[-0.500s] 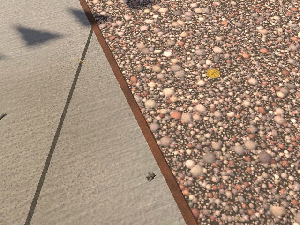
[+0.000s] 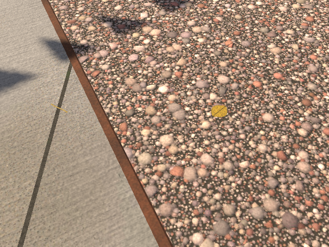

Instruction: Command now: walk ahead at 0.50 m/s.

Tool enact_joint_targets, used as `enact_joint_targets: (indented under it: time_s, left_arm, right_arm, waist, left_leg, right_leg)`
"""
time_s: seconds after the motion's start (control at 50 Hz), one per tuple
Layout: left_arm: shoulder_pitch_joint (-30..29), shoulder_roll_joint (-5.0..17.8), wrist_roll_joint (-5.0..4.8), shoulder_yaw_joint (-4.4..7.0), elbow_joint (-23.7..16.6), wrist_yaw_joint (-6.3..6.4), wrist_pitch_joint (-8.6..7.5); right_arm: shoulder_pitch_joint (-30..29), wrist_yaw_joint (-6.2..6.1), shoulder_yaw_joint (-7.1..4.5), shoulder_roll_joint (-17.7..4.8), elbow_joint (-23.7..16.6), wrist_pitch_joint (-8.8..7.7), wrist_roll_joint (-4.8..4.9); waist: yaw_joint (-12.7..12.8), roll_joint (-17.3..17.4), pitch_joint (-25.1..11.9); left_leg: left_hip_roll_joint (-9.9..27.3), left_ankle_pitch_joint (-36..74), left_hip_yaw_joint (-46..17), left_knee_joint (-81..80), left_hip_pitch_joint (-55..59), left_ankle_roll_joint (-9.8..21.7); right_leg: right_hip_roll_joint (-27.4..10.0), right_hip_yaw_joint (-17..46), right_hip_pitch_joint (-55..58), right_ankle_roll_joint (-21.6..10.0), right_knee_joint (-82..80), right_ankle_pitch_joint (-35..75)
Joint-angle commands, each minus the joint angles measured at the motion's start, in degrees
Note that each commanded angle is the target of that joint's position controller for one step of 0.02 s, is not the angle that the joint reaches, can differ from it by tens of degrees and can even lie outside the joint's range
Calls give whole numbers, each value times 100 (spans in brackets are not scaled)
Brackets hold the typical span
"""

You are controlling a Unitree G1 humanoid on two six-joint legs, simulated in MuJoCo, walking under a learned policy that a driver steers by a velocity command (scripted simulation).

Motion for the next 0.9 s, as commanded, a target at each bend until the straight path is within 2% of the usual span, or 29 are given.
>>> enact_joint_targets:
  time_s: [0.02,0.04,0.06,0.08,0.12,0.18,0.26,0.3,0.34,0.4,0.42,0.44,0.46,0.48,0.5,0.52,0.54,0.56,0.58,0.62,0.66,0.72,0.78,0.86,0.9]
  left_arm:
    - [1199,890,15,258,27,58,9]
    - [938,745,55,222,4,47,4]
    - [809,633,112,185,-4,45,-22]
    - [765,596,103,182,15,36,-46]
    - [807,689,54,209,111,48,-101]
    - [1048,854,27,257,266,125,-78]
    - [1393,990,-49,298,431,213,8]
    - [1632,1024,-83,313,536,235,55]
    - [1746,1022,-112,327,598,262,109]
    - [1656,1103,-104,385,604,311,187]
    - [1593,1039,-94,366,586,316,209]
    - [1586,797,-43,282,534,305,209]
    - [1786,343,119,139,368,295,195]
    - [2368,68,-96,60,202,285,98]
    - [2034,751,-221,221,310,302,85]
    - [1560,974,-235,303,193,307,103]
    - [1432,879,-187,311,199,323,144]
    - [1378,776,-132,328,167,315,182]
    - [1428,655,-135,333,154,290,239]
    - [1353,465,-145,315,72,265,341]
    - [1143,414,-113,310,-71,259,403]
    - [806,363,-96,281,-224,185,393]
    - [228,281,-80,218,-417,62,353]
    - [-335,320,-82,199,-726,-56,373]
    - [-311,443,-72,253,-824,-95,394]
  right_arm:
    - [-429,19,-120,-743,-636,-287,110]
    - [-572,4,-143,-701,-655,-274,17]
    - [-456,5,-157,-634,-628,-223,-6]
    - [-340,2,-145,-527,-582,-161,-8]
    - [-365,-20,-117,-377,-582,-61,-34]
    - [-1002,-41,-98,-325,-801,-57,-117]
    - [-1802,31,-45,-195,-983,-159,-87]
    - [-2150,86,-34,-203,-1072,-204,-49]
    - [-2369,141,-47,-282,-1156,-258,-20]
    - [-2054,163,-138,-546,-1091,-338,-10]
    - [-1580,137,-210,-667,-952,-355,-21]
    - [-782,87,-331,-933,-763,-377,-79]
    - [94,39,-432,-1357,-678,-349,-143]
    - [236,81,-474,-1540,-569,-267,-147]
    - [-14,91,-323,-924,-669,-268,-115]
    - [-359,78,-236,-643,-704,-278,-82]
    - [-702,87,-181,-500,-713,-285,-107]
    - [-926,88,-156,-368,-680,-287,-137]
    - [-1041,76,-152,-338,-649,-305,-175]
    - [-1089,59,-188,-374,-568,-355,-172]
    - [-1026,26,-243,-505,-473,-381,-175]
    - [-953,-20,-292,-653,-374,-341,-176]
    - [-815,-59,-331,-795,-308,-274,-134]
    - [-511,-65,-401,-972,-161,-137,-18]
    - [-541,-69,-445,-1104,-146,-57,43]
  waist:
    - [672,-469,-827]
    - [527,-343,-496]
    - [337,-496,-453]
    - [248,-547,-438]
    - [172,-498,-306]
    - [293,-331,-59]
    - [539,-340,75]
    - [660,-365,120]
    - [671,-433,148]
    - [386,-606,5]
    - [125,-598,-220]
    - [-220,-437,-820]
    - [-412,543,-1802]
    - [-114,2220,-2269]
    - [-250,1264,-1608]
    - [-239,855,-934]
    - [-64,515,-608]
    - [69,573,-365]
    - [186,699,-271]
    - [250,614,-156]
    - [256,421,-54]
    - [184,314,38]
    - [-27,221,195]
    - [-168,205,383]
    - [-26,304,286]
  left_leg:
    - [490,514,-234,1700,-3169,115]
    - [655,842,-194,1380,-2982,74]
    - [797,1070,-244,1200,-2612,51]
    - [830,1168,-227,1050,-2402,6]
    - [880,1357,-152,715,-2396,-107]
    - [886,2161,-112,-260,-2728,-269]
    - [574,3209,13,-1761,-2350,-363]
    - [445,3334,29,-2134,-2170,-387]
    - [389,3213,-71,-2448,-2077,-334]
    - [316,2663,-89,-2744,-1430,-163]
    - [257,2529,11,-2909,-736,-43]
    - [509,2517,-151,-2800,527,181]
    - [1692,2446,-1325,-2580,2257,536]
    - [2583,792,-3780,-3518,3324,1245]
    - [2374,-135,-3622,-3822,2760,1068]
    - [2198,120,-2720,-3885,2060,847]
    - [1950,820,-2067,-4010,1395,755]
    - [1777,1290,-1585,-4161,940,743]
    - [1653,1612,-1169,-4321,604,705]
    - [1605,2144,-637,-4547,367,792]
    - [1655,2555,-274,-4665,383,888]
    - [1592,2899,314,-4744,543,867]
    - [1560,3035,818,-4760,675,790]
    - [1753,3321,1126,-4535,1326,666]
    - [1806,4498,1303,-4063,1600,553]
  right_leg:
    - [-1786,2817,3280,-1073,-1628,-627]
    - [-1608,2397,2634,-1056,-1800,-90]
    - [-1468,2107,2230,-1020,-1951,257]
    - [-1381,1908,2009,-1043,-2111,410]
    - [-1339,1548,1731,-1123,-2346,735]
    - [-1238,1270,1710,-1125,-2527,992]
    - [-982,962,1703,-914,-2461,860]
    - [-1050,1061,1803,-901,-2324,717]
    - [-1179,1273,2037,-854,-2083,591]
    - [-1329,1596,2237,-692,-1580,700]
    - [-1163,1526,2138,-579,-1121,1072]
    - [-796,1299,1726,-401,-64,1114]
    - [-232,875,580,-147,1818,-565]
    - [304,693,-1226,63,3344,-2712]
    - [-87,1096,-1717,66,3996,-2426]
    - [-292,983,-1855,38,4036,-1879]
    - [-515,909,-1598,83,3908,-1431]
    - [-667,918,-1431,116,3648,-1123]
    - [-797,906,-1141,141,3513,-933]
    - [-856,810,-1086,198,3369,-711]
    - [-889,838,-1316,264,3039,-375]
    - [-864,747,-1393,302,2142,392]
    - [-782,406,-1218,246,1268,923]
    - [-674,126,-1256,54,632,625]
    - [-459,-106,-950,-135,480,114]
